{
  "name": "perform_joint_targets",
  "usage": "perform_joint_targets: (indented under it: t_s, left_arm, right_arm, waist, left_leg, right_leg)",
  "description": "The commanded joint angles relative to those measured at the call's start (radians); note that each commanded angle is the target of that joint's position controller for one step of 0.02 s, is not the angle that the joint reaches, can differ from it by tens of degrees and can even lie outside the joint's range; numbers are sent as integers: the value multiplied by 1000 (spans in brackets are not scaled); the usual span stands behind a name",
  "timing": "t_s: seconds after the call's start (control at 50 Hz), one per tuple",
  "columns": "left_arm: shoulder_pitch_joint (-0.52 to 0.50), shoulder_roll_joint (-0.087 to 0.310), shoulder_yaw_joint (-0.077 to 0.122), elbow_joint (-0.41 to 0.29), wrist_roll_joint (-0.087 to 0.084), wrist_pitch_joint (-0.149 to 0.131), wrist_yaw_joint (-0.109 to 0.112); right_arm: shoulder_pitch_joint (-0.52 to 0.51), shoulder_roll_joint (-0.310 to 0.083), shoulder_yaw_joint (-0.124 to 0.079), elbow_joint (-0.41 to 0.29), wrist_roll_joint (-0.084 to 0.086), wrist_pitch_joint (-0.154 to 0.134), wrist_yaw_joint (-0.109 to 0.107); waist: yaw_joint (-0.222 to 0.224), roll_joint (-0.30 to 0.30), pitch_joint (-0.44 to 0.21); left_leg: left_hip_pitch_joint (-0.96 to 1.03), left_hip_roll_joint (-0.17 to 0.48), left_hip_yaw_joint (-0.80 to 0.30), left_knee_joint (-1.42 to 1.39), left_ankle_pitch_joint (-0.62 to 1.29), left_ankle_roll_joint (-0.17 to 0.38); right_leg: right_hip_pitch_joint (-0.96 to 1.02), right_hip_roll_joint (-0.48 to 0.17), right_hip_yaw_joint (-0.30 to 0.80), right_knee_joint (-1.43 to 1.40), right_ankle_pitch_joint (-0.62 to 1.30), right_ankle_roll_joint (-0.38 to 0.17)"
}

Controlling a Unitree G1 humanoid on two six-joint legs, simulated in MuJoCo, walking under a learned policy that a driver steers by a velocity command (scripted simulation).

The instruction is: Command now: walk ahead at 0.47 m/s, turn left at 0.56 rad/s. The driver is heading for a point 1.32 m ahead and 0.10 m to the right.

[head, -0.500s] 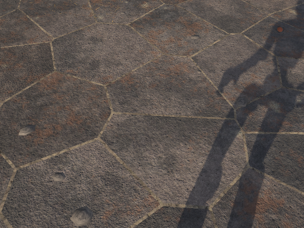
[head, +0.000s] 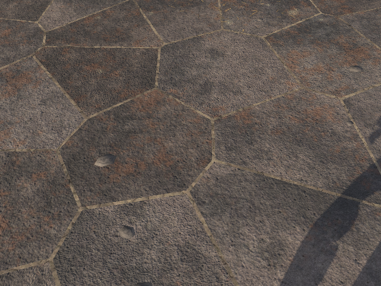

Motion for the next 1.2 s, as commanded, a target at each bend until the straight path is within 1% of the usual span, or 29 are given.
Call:
perform_joint_targets:
  t_s: [0.02, 0.08, 0.16, 0.26, 0.3, 0.34, 0.36, 0.38, 0.4, 0.42, 0.46, 0.5, 0.54, 0.58, 0.68, 0.74, 0.8, 0.84, 0.86, 0.88, 0.9, 0.92, 0.94, 0.96, 0.98, 1.0, 1.04, 1.08, 1.2]
  left_arm:
    - [15, 107, 34, -31, -1, -25, 11]
    - [34, 135, 44, 0, -6, -27, 13]
    - [53, 160, 45, 34, -12, -15, 13]
    - [154, 196, 47, 104, -43, 12, 10]
    - [162, 224, 48, 123, -50, 27, 12]
    - [141, 234, 41, 131, -50, 40, 18]
    - [135, 187, 19, 106, -30, 32, 20]
    - [261, 42, -23, 77, -19, 18, 9]
    - [183, 160, 5, 93, -49, 2, 6]
    - [99, 190, 21, 53, -73, 0, 5]
    - [59, 153, 19, 49, -47, 6, 14]
    - [123, 119, 19, 75, -49, 39, 16]
    - [123, 86, 16, 74, -47, 63, 18]
    - [70, 81, 16, 54, -43, 73, 21]
    - [-79, 56, 1, 5, -34, 57, -9]
    - [-176, 54, -5, -40, -33, 56, -28]
    - [-220, 70, 0, -81, -32, 58, -44]
    - [-173, 101, 17, -90, -32, 65, -47]
    - [-80, 131, 37, -74, -35, 70, -45]
    - [77, 181, 68, -35, -39, 73, -35]
    - [226, 270, 104, -1, -42, 86, -13]
    - [173, 372, 113, -19, -44, 74, -10]
    - [186, 279, 86, -52, -36, 54, -20]
    - [153, 223, 70, -42, -29, 37, -24]
    - [96, 196, 62, -45, -33, 29, -24]
    - [33, 161, 52, -55, -33, 29, -20]
    - [-10, 140, 42, -81, -16, 27, -10]
    - [6, 159, 47, -72, -22, 23, 2]
    - [88, 191, 56, -37, -33, 40, 32]
  right_arm:
    - [-26, -49, -16, -80, -2, -4, 13]
    - [-98, -29, -6, -112, -12, 0, 18]
    - [-208, 1, 16, -137, -16, -20, 40]
    - [-356, 3, 26, -194, -13, -40, 68]
    - [-326, -34, 10, -198, -21, -45, 70]
    - [-74, -116, -35, -130, -24, -42, 54]
    - [104, -184, -59, -91, -35, -31, 34]
    - [113, -256, -62, -87, -53, -30, 25]
    - [120, -169, -42, -102, -54, -35, 26]
    - [65, -128, -27, -83, -49, -41, 27]
    - [-36, -70, -14, -63, -42, -54, 34]
    - [-88, -33, -10, -54, -50, -76, 38]
    - [-107, -37, -16, -28, -47, -96, 36]
    - [-106, -52, -24, -4, -53, -103, 29]
    - [-76, -99, -37, 31, -49, -90, 8]
    - [-25, -127, -48, 59, -35, -73, 3]
    - [-6, -149, -57, 78, -17, -49, 2]
    - [-25, -180, -64, 74, -10, -33, -3]
    - [-38, -190, -66, 69, -5, -24, -5]
    - [-54, -180, -59, 64, 1, -18, -7]
    - [-32, -134, -39, 46, -22, -26, -10]
    - [63, 13, 6, -10, -55, -54, 2]
    - [-52, -76, -3, -19, -18, -90, 13]
    - [-141, -120, -15, -47, 16, -108, 18]
    - [-148, -108, -9, -45, 1, -117, 10]
    - [-142, -112, -15, -32, -29, -118, 3]
    - [-110, -114, -21, -27, -44, -97, 6]
    - [-115, -84, -14, -28, -53, -79, 7]
    - [-330, -29, 13, -83, -43, -78, 19]
  waist:
    - [22, -144, 16]
    - [28, -99, 46]
    - [62, -83, 71]
    - [88, -78, 106]
    - [36, -118, 56]
    - [-120, -133, -106]
    - [-192, -76, -245]
    - [-84, 176, -403]
    - [-151, 86, -434]
    - [-130, 81, -249]
    - [-55, 37, -99]
    - [2, 51, -72]
    - [23, 29, -25]
    - [21, 19, 22]
    - [-27, -4, 68]
    - [-65, -20, 99]
    - [-63, -8, 98]
    - [-16, 26, 34]
    - [41, 35, -26]
    - [130, 18, -109]
    - [181, -92, -196]
    - [40, -335, -283]
    - [122, -186, -370]
    - [126, -137, -220]
    - [79, -63, -136]
    - [39, -47, -85]
    - [-6, -81, -72]
    - [-12, -72, -55]
    - [66, -120, -4]
  left_leg:
    - [-228, 90, -45, -1, 89, 2]
    - [-298, 89, -42, -114, 149, -18]
    - [-244, 68, 11, -369, 310, -13]
    - [-189, 26, 90, -579, 285, 37]
    - [-82, -21, 128, -624, 201, 74]
    - [297, -65, 151, -697, 268, 127]
    - [641, 93, -15, -633, 317, 175]
    - [919, 381, -511, -713, 144, 312]
    - [861, 396, -610, -819, 92, 308]
    - [737, 355, -419, -843, 149, 261]
    - [500, 269, -207, -904, 265, 216]
    - [372, 236, -100, -986, 290, 207]
    - [311, 237, -23, -1039, 332, 212]
    - [301, 230, 49, -1066, 354, 201]
    - [356, 207, 200, -1081, 379, 171]
    - [445, 241, 236, -1062, 394, 164]
    - [551, 269, 263, -989, 512, 141]
    - [583, 267, 290, -853, 844, 117]
    - [572, 253, 305, -710, 980, 102]
    - [490, 214, 333, -497, 978, 69]
    - [244, 165, 332, -187, 645, 16]
    - [-195, -53, 200, 149, -255, -50]
    - [-300, -52, -18, 230, -268, -30]
    - [-371, -9, -17, 198, -164, -5]
    - [-335, 36, -15, 113, -76, 7]
    - [-268, 66, -14, 26, -24, 1]
    - [-164, 86, -18, -48, 34, -19]
    - [-148, 77, 8, -129, 70, -51]
    - [-78, -6, 36, -560, 406, -88]
  right_leg:
    - [157, -267, 247, -281, 70, -138]
    - [180, -286, 164, -309, 178, -164]
    - [183, -258, 40, -323, 265, -155]
    - [287, -293, 3, -295, 394, -146]
    - [343, -302, 12, -192, 698, -135]
    - [264, -252, -24, 105, 882, -90]
    - [18, -205, -23, 390, 570, -53]
    - [-334, -19, 33, 748, -311, 8]
    - [-396, -18, 201, 864, -363, 8]
    - [-473, -63, 182, 871, -287, 7]
    - [-430, -135, 152, 777, -140, 17]
    - [-320, -163, 161, 753, -59, 29]
    - [-325, -169, 165, 721, -31, 44]
    - [-382, -171, 179, 655, 41, 55]
    - [-400, -152, 119, 357, 270, 46]
    - [-430, -143, 75, 254, 258, 21]
    - [-443, -119, 33, 199, 155, -21]
    - [-330, -53, -28, 197, 55, -60]
    - [-208, -7, -55, 193, 19, -87]
    - [19, 43, -64, 131, 66, -124]
    - [318, -52, 129, 109, 95, -179]
    - [606, -293, 722, -10, -108, -375]
    - [640, -350, 903, -162, -220, -387]
    - [543, -330, 763, -185, -149, -336]
    - [402, -286, 641, -174, -38, -302]
    - [276, -244, 538, -173, 87, -277]
    - [156, -202, 458, -207, 235, -273]
    - [90, -182, 391, -221, 343, -276]
    - [9, -95, 307, -206, 228, -193]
